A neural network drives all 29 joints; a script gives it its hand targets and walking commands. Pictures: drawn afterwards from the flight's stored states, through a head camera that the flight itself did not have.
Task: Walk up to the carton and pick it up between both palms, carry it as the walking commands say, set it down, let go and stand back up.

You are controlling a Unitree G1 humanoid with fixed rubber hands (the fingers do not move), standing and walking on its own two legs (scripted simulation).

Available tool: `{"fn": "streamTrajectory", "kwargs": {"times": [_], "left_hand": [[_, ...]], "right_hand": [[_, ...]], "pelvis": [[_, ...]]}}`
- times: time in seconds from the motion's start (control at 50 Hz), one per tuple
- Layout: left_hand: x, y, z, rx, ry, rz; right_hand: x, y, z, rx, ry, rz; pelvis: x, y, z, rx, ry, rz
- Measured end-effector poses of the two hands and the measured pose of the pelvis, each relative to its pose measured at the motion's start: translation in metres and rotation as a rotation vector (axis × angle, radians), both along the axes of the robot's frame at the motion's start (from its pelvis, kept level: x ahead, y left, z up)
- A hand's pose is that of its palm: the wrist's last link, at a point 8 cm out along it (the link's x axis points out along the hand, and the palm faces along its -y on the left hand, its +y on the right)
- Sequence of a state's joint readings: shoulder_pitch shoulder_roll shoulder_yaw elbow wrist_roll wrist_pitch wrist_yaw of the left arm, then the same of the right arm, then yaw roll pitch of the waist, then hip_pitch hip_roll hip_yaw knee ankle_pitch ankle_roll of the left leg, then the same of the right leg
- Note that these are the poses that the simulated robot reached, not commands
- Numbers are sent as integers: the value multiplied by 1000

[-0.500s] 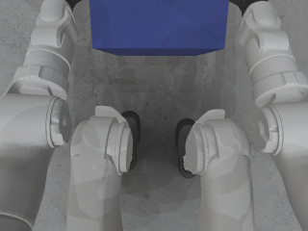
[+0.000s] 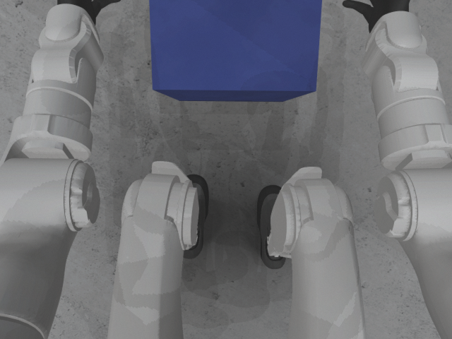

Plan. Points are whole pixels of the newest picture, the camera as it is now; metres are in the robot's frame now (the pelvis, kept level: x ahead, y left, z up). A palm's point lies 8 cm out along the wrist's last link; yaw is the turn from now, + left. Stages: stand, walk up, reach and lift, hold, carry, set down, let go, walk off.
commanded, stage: set down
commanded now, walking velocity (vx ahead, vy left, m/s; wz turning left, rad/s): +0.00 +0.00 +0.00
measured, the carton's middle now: (232, 48) +0.52 +0.02 -0.27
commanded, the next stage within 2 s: let go in 1.10 s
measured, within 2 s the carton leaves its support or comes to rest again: neither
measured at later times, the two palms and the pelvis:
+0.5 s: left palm out of the picture +0.53 +0.24 +0.03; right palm out of the picture +0.54 -0.19 +0.03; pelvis +0.01 +0.00 +0.13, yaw +0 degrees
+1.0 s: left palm out of the picture +0.52 +0.24 +0.18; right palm out of the picture +0.54 -0.19 +0.18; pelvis +0.04 +0.00 +0.27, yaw +0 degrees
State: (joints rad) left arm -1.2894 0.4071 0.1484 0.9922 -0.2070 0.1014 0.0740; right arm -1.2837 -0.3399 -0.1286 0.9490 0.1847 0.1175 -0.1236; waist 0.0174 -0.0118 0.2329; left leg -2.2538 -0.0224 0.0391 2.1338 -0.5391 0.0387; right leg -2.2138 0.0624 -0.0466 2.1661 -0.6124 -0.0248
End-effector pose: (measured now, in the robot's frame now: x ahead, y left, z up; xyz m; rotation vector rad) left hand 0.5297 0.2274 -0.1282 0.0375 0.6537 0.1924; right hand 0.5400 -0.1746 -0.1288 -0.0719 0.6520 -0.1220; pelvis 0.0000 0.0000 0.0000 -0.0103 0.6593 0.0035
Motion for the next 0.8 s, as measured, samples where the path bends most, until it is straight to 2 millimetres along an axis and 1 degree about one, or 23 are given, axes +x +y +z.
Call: {"fn": "streamTrajectory", "kwargs": {"times": [0.18, 0.38, 0.6, 0.8], "left_hand": [[0, 4, 60, 1, -7, -7], [2, 7, 121, 2, -22, -21], [1, 9, 189, -4, -28, -33], [-3, 13, 251, -10, -28, -35]], "right_hand": [[-1, -6, 60, 2, -9, -8], [1, -9, 118, 10, -21, -4], [1, -14, 187, 16, -25, 4], [-2, -17, 248, 24, -20, 5]], "pelvis": [[3, 1, 43, -2, 74, 1], [8, 1, 94, -3, 128, 4], [19, 1, 154, -4, 149, 5], [31, 1, 214, -5, 137, 5]]}}
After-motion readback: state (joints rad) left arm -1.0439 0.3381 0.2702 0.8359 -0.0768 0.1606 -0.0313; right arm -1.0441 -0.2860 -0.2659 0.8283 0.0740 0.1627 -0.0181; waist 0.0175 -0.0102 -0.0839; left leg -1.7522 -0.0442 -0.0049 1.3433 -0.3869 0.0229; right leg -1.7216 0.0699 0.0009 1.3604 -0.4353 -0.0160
